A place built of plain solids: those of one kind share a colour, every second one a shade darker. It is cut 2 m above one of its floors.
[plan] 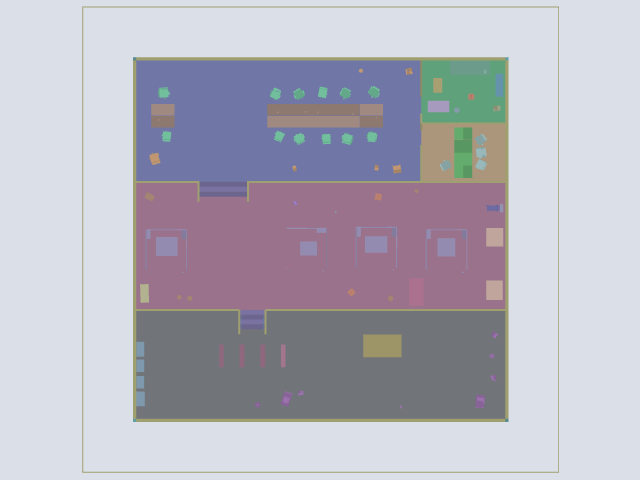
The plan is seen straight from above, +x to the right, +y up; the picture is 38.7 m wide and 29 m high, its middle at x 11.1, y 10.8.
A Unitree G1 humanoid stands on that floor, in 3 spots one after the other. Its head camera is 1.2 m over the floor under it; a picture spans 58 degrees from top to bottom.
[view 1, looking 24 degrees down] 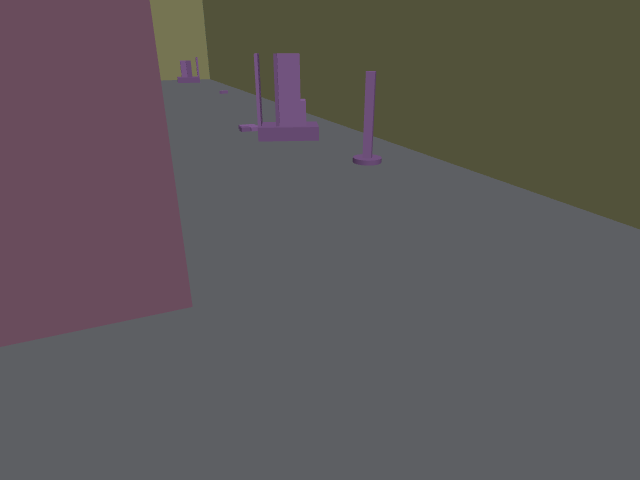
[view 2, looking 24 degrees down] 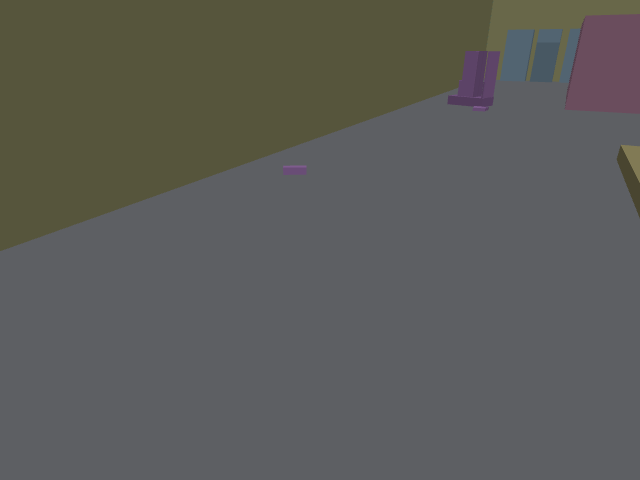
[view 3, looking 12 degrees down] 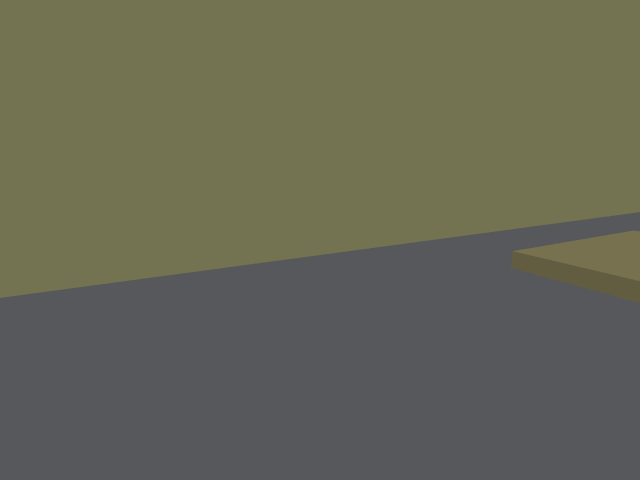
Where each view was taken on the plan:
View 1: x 3.05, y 3.25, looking -23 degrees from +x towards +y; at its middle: ground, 2.95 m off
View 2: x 19.75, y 3.00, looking -152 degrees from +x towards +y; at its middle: ground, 2.95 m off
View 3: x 9.92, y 2.29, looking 61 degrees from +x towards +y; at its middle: wall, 4.93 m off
